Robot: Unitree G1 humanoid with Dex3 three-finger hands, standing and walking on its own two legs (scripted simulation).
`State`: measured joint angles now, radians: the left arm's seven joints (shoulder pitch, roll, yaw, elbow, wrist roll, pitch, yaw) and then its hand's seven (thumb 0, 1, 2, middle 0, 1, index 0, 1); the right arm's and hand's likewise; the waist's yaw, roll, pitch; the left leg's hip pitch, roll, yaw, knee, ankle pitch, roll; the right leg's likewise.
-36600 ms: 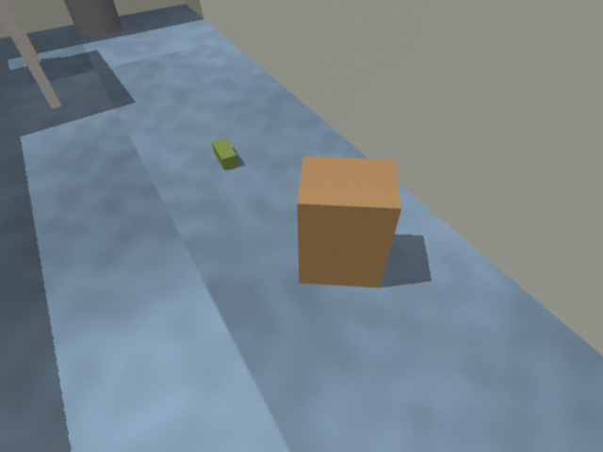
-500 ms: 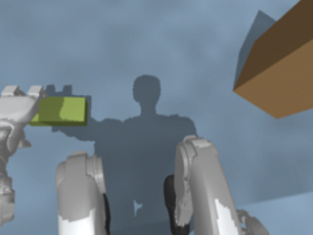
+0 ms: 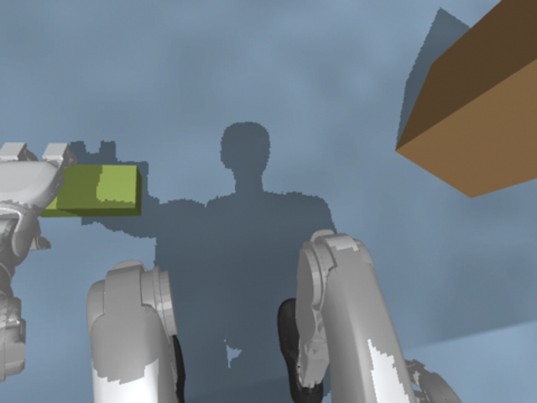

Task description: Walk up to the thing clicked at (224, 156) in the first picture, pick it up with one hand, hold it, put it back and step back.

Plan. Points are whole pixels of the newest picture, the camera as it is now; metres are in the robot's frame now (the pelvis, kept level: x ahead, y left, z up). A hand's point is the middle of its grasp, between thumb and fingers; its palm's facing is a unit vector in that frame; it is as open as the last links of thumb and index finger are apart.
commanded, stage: approach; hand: left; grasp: from above
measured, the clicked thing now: (89, 191) +0.47 +0.26 -0.29
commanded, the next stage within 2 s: close in in 0.78 s
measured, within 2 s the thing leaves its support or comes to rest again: neither
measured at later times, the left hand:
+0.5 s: hand (74, 169) +0.48 +0.25 -0.17, palm faces -0.50 +0.00 -0.87, open 13.9 cm
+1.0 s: hand (65, 172) +0.47 +0.26 -0.17, palm faces -0.44 +0.00 -0.90, open 13.4 cm
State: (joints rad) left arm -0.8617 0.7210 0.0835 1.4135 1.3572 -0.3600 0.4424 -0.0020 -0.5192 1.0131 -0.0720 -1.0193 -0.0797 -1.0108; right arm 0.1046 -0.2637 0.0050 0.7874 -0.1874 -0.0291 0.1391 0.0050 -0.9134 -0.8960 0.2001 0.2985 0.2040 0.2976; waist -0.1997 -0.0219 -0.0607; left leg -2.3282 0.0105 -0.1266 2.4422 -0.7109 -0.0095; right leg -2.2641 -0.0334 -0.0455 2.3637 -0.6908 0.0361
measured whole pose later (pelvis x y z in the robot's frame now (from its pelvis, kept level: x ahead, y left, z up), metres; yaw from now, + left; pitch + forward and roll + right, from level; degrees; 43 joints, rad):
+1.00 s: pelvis -0.01 +0.01 +0.00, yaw -2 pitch +33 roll -9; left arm -1.09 0.76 0.02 1.61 1.40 -0.27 0.48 0.00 -0.45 1.02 -0.09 -1.12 -0.12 -1.09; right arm 0.10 -0.28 0.09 0.73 -0.19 -0.07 0.12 0.00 -0.92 -0.89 0.20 0.30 0.20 0.30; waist -0.31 -0.04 -0.05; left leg -2.35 0.01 -0.14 2.44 -0.68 0.01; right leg -2.27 -0.03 -0.06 2.34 -0.66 0.04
